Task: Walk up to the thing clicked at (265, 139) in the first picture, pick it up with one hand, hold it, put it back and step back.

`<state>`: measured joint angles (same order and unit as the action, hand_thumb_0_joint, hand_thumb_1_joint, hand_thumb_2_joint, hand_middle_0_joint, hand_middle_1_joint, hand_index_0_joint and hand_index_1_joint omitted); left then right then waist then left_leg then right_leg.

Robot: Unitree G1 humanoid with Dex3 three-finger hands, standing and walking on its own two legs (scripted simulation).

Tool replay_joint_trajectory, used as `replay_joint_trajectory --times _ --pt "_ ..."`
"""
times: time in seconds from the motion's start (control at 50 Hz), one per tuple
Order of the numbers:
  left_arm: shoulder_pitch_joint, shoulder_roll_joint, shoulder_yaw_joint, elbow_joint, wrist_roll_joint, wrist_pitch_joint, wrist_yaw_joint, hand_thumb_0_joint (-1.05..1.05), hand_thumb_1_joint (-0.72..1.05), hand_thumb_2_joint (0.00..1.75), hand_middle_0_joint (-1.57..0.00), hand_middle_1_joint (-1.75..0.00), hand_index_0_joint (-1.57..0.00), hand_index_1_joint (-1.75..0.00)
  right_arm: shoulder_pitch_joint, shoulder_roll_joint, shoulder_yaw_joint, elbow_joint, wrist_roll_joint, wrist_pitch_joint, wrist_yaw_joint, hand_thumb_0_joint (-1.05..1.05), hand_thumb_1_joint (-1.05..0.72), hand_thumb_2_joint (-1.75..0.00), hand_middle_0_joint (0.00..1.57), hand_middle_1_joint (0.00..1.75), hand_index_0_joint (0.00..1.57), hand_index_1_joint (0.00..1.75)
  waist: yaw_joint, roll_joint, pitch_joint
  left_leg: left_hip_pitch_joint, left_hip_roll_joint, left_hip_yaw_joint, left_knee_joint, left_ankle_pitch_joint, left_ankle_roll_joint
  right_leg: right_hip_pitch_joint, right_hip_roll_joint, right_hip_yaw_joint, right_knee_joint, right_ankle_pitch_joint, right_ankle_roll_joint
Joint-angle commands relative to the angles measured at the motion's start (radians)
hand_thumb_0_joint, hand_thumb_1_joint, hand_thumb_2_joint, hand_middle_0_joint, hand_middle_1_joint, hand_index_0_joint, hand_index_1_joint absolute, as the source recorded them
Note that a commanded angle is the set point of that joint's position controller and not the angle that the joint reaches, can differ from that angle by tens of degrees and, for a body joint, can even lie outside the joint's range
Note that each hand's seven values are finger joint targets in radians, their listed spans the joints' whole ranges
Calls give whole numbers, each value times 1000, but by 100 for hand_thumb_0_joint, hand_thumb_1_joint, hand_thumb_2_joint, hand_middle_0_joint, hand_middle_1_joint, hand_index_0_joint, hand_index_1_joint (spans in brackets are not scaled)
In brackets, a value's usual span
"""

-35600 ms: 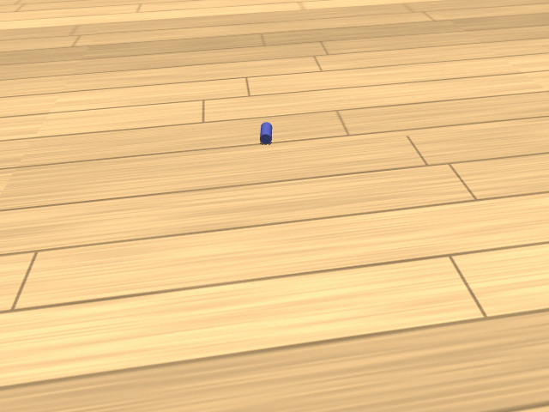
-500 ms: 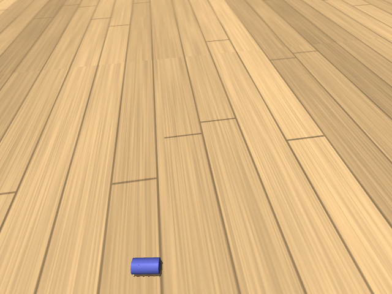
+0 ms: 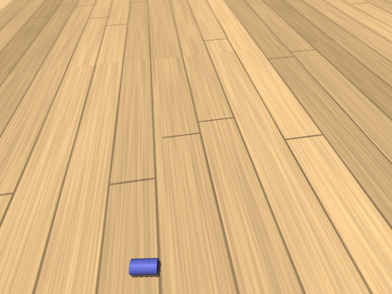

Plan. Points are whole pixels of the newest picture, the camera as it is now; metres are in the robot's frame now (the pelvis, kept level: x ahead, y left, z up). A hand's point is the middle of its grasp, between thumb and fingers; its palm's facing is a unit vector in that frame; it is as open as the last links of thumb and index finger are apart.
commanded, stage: stand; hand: left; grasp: from above
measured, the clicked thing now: (144, 266) +0.39 +0.29 -0.75
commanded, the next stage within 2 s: step back in 0.08 s
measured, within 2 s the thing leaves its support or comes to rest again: neither
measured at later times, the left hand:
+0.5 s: hand out of the picture +0.09 +0.32 -0.18, palm faces -0.03 -0.93 -0.36, open 7.4 cm
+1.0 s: hand out of the picture -0.04 +0.31 -0.15, palm faces -0.06 -0.91 -0.41, open 7.4 cm
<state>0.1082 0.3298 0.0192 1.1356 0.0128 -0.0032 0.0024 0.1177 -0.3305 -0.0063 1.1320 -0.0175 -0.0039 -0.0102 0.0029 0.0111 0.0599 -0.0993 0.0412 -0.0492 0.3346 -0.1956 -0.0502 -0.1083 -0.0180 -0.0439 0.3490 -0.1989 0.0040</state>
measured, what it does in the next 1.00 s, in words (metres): walks backwards: right foot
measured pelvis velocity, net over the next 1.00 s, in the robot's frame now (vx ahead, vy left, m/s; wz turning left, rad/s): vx -0.16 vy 0.05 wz -0.08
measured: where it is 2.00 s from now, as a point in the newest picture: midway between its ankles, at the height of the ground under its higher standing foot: outside the picture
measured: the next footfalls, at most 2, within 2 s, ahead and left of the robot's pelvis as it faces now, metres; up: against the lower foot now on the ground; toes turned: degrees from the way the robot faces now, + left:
right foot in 0.80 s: -0.09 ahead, -0.05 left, +0.00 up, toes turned -1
left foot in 1.18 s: -0.20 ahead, +0.19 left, +0.00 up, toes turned -4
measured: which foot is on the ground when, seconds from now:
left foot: down 0.00-0.84, up 0.86-1.00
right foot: down 0.00-0.38, up 0.40-0.78, down 0.80-1.00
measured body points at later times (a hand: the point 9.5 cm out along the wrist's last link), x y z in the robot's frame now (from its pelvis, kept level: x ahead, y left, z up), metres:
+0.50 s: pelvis -0.07 +0.06 -0.02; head +0.02 +0.09 +0.42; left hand +0.09 +0.37 -0.16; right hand -0.02 -0.26 -0.13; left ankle -0.06 +0.14 -0.75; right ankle -0.06 -0.10 -0.69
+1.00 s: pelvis -0.16 +0.05 -0.01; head -0.11 +0.04 +0.43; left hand -0.04 +0.36 -0.12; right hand -0.07 -0.26 -0.14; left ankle -0.18 +0.19 -0.67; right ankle -0.13 -0.04 -0.75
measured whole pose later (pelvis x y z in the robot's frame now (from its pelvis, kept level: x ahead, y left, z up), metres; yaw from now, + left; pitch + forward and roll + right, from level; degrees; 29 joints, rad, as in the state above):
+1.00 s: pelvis -0.16 +0.05 -0.01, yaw -4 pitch -2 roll +2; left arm 0.15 0.36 0.07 0.84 0.03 0.04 0.01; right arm 0.12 -0.36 -0.04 0.90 0.00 0.05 -0.01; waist 0.02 -0.01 0.15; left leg -0.42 -0.13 -0.12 1.10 -0.50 0.00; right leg -0.29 0.02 0.05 0.58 -0.25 -0.05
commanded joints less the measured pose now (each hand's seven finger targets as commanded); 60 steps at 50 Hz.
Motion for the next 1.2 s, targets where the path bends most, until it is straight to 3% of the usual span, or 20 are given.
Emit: replay_joint_trajectory --times 0.0,0.04,0.1,0.2,0.28,0.32,0.34,0.36,0.38,0.42,0.48,0.7,0.8,0.84,0.86,0.94,1.08,1.14,1.16,1.18 --pt "-33 209 40 -54 -1 -23 11 0 90 90 -20 -30 -20 -30 -37 -204 -37 -56 3 -17 -8 0 -90 -90 20 30 20 30 3 -6 -55 -15 80 -49 -50 168 51 17 -104 79 -57 131 -18" --pt "-35 212 40 -54 0 -23 11 0 90 90 -20 -30 -20 -30 -26 -205 -36 -56 3 -17 -7 0 -90 -90 20 30 20 30 -3 -9 -58 -10 79 -44 -51 135 53 10 -108 89 -65 112 -20" --pt "-19 296 99 -105 -25 -11 22 0 90 90 -20 -30 -20 -30 -41 -227 -51 -108 25 9 2 0 -90 -90 20 30 20 30 -9 -61 -24 -116 5 8 198 263 68 -11 -156 140 29 465 -87" --pt "-104 320 115 -218 9 0 27 0 90 90 -20 -30 -20 -30 40 -225 -75 -158 14 46 14 0 -90 -90 20 30 20 30 -32 -194 -115 -141 -72 -9 575 -330 89 -137 -338 254 39 450 -259" --pt "-149 295 105 -270 16 16 30 0 90 90 -20 -30 -20 -30 75 -226 -86 -183 19 44 20 0 -90 -90 20 30 20 30 -42 -198 -115 -159 -59 9 429 -204 90 -136 -253 174 150 399 -188" --pt "-138 281 94 -285 3 33 27 0 90 90 -20 -30 -20 -30 101 -224 -88 -182 5 28 12 0 -90 -90 20 30 20 30 -55 -133 -115 -136 -34 20 129 97 82 -97 -185 141 275 324 -120" --pt "-117 233 88 -300 -12 42 25 0 90 90 -20 -30 -20 -30 82 -276 -103 -192 -11 20 5 0 -90 -90 20 30 20 30 -39 56 -117 -89 81 -144 56 374 96 -168 -56 90 414 170 -69" --pt "-128 190 82 -312 -19 48 32 0 90 90 -20 -30 -20 -30 86 -339 -117 -194 -20 15 1 0 -90 -90 20 30 20 30 -40 211 -91 20 200 -324 38 643 148 -366 107 104 551 -309 -44" --pt "-78 198 84 -296 -11 59 42 0 90 90 -20 -30 -20 -30 80 -349 -119 -201 -21 12 -3 0 -90 -90 20 30 20 30 -21 116 -112 30 241 -310 84 703 198 -375 116 199 662 -432 -42" --pt "-81 214 85 -290 -7 59 54 0 90 90 -20 -30 -20 -30 36 -360 -122 -238 -14 12 -12 0 -90 -90 20 30 20 30 -44 172 -110 -32 273 -352 54 654 212 -374 124 268 758 -438 -39" --pt "-1 234 85 -275 -19 60 46 0 90 90 -20 -30 -20 -30 -48 -278 -105 -271 -20 9 -30 0 -90 -90 20 30 20 30 23 164 -120 78 144 -153 114 603 145 -431 116 255 790 -267 -31" --pt "23 219 99 -314 5 35 28 0 90 90 -20 -30 -20 -30 40 -270 -112 -310 0 19 -30 0 -90 -90 20 30 20 30 -42 112 -139 107 191 -165 165 508 231 -258 49 113 380 -252 -5" --pt "129 251 118 -286 22 18 20 0 90 90 -20 -30 -20 -30 -38 -265 -105 -332 21 26 -19 0 -90 -90 20 30 20 30 8 -46 -141 -196 117 -117 260 131 153 -9 -46 233 150 148 -101" --pt "25 354 136 -343 19 18 15 0 90 90 -20 -30 -20 -30 -55 -221 -100 -330 20 35 -22 0 -90 -90 20 30 20 30 24 -320 -27 -263 -133 24 622 -369 52 -216 -343 578 -31 194 -328" --pt "-16 342 137 -378 25 12 18 0 90 90 -20 -30 -20 -30 -24 -240 -105 -321 10 40 -21 0 -90 -90 20 30 20 30 14 -280 11 -266 -133 -68 785 -433 42 -272 -373 614 -40 215 -353" --pt "-51 253 123 -405 18 11 29 0 90 90 -20 -30 -20 -30 51 -230 -89 -285 20 34 -14 0 -90 -90 20 30 20 30 -13 -122 -6 -315 -184 -106 852 -310 46 -194 -191 324 24 320 -227" --pt "61 253 121 -435 25 31 29 0 90 90 -20 -30 -20 -30 68 -211 -77 -330 13 15 -27 0 -90 -90 20 30 20 30 36 -197 -173 -339 -70 -21 378 -337 31 176 -204 298 156 469 -222" --pt "7 277 114 -451 9 52 19 0 90 90 -20 -30 -20 -30 156 -212 -94 -290 -5 10 -21 0 -90 -90 20 30 20 30 -19 -183 -163 -109 -74 49 55 -43 56 6 -156 247 237 324 -152" --pt "14 256 107 -455 8 61 14 0 90 90 -20 -30 -20 -30 149 -234 -105 -292 -15 9 -19 0 -90 -90 20 30 20 30 -15 -117 -136 -51 -41 -21 38 33 73 -120 -114 233 249 171 -105" --pt "24 217 99 -468 5 60 12 0 90 90 -20 -30 -20 -30 139 -316 -123 -303 -32 8 -17 0 -90 -90 20 30 20 30 -21 86 -130 4 150 -277 1 62 133 -304 -6 175 376 -65 -56"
